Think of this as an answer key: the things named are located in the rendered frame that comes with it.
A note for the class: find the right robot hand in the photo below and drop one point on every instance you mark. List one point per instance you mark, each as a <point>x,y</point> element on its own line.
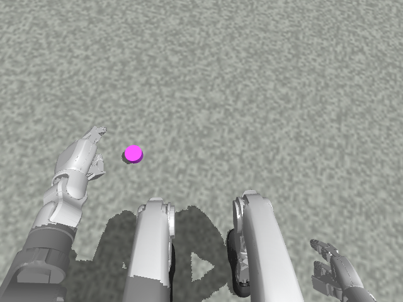
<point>333,280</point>

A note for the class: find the tin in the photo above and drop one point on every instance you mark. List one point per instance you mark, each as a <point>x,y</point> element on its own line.
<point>134,154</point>

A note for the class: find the right robot arm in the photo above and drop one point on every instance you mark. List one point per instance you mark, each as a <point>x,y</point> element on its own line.
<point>357,294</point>

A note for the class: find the left robot arm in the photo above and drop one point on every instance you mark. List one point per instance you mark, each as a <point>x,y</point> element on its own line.
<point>38,268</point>

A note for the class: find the left robot hand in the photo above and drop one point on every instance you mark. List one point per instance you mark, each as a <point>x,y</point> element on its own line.
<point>81,155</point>

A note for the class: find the right robot foot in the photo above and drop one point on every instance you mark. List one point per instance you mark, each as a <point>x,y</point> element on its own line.
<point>240,289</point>

